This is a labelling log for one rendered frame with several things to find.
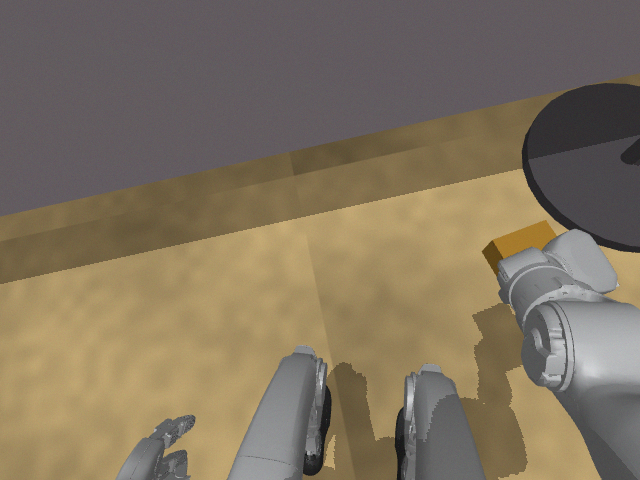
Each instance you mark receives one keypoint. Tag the coat stand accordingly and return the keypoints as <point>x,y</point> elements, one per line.
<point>581,160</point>

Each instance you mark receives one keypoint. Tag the left robot hand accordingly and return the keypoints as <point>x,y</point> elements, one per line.
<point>146,461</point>

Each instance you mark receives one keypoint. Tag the left robot foot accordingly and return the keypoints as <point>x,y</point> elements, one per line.
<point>313,464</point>

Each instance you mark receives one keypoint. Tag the small box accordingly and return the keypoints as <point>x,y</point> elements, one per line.
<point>536,235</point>

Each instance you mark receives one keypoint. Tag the right robot hand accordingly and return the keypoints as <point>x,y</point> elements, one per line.
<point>586,260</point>

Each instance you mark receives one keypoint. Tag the right robot arm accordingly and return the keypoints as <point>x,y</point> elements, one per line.
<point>585,348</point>

